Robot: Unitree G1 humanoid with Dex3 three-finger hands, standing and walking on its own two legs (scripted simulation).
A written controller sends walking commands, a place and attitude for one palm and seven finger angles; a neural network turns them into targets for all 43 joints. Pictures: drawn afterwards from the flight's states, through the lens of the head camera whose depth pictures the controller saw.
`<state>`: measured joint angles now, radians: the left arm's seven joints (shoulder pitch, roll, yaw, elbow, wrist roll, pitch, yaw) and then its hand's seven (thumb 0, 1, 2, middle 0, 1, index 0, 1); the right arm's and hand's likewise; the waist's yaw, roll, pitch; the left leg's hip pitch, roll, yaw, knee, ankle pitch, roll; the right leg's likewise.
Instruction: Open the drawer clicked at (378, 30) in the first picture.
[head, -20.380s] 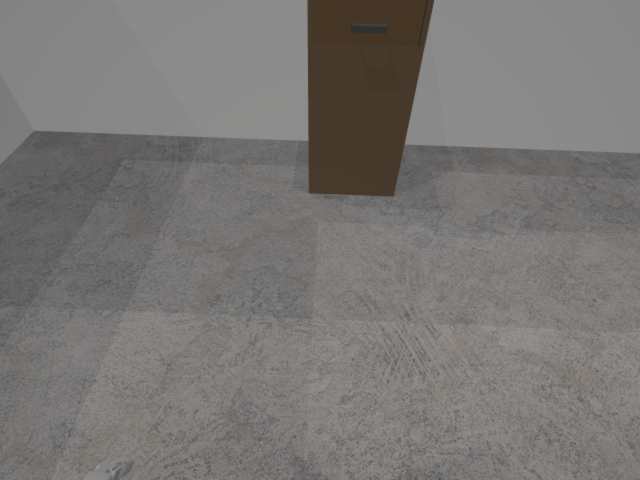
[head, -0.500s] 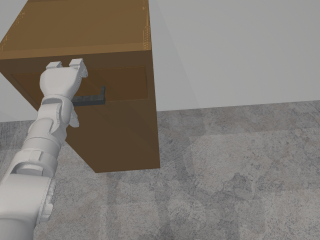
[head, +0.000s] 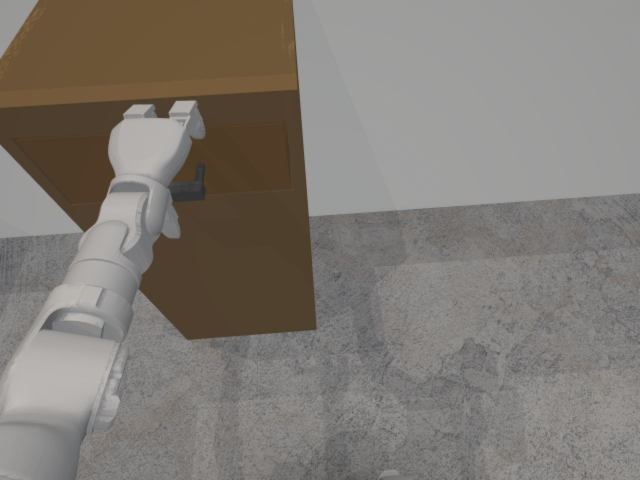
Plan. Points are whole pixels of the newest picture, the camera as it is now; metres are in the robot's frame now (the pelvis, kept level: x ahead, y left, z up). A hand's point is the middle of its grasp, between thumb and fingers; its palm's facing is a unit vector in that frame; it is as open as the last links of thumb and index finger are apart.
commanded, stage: move the hooked fingers above the handle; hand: left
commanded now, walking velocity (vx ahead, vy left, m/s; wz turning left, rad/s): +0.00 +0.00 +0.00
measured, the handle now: (165, 182) +0.53 +0.22 +0.02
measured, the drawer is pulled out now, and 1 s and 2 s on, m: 0.00 0.00 0.00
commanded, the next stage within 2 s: lift the fingers back up to retry in 0.98 s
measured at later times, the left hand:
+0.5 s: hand (163, 186) +0.48 +0.20 +0.07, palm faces +0.06 -0.09 -0.99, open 13.8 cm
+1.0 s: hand (108, 213) +0.44 +0.26 +0.06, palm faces -0.18 +0.04 -0.98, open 13.8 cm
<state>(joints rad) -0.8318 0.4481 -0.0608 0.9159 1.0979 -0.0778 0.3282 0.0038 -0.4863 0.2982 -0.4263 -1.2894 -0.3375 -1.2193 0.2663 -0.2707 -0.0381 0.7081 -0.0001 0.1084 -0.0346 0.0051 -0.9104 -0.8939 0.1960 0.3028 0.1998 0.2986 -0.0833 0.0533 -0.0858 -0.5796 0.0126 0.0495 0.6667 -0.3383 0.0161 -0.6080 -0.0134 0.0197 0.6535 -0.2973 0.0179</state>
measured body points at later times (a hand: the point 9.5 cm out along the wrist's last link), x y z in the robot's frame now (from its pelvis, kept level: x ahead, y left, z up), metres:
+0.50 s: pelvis +0.01 +0.00 +0.00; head +0.09 +0.00 +0.44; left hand +0.47 +0.20 +0.13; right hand +0.06 -0.30 -0.12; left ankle -0.02 +0.11 -0.72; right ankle +0.00 -0.13 -0.72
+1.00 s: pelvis -0.01 -0.01 +0.00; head +0.07 -0.02 +0.45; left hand +0.45 +0.26 +0.12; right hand +0.04 -0.28 -0.13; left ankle -0.02 +0.11 -0.72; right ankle +0.00 -0.13 -0.72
